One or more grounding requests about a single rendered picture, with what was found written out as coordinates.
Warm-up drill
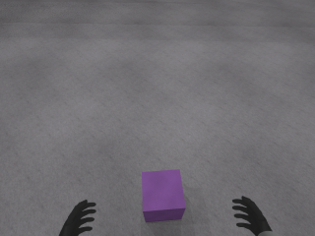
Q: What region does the right robot hand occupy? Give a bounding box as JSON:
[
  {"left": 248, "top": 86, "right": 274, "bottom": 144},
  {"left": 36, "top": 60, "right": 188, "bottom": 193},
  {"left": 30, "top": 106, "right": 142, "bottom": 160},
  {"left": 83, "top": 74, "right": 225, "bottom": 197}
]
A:
[{"left": 232, "top": 196, "right": 272, "bottom": 236}]

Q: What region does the left robot hand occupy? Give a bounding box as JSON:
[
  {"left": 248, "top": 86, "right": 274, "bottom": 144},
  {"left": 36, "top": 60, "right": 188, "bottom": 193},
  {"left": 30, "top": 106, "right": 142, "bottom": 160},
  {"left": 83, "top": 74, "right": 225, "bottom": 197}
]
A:
[{"left": 59, "top": 200, "right": 96, "bottom": 236}]

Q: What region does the carton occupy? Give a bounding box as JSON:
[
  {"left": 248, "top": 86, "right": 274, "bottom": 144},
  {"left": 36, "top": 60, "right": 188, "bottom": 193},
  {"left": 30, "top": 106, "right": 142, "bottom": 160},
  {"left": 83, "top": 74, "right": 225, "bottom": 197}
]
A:
[{"left": 142, "top": 169, "right": 186, "bottom": 222}]

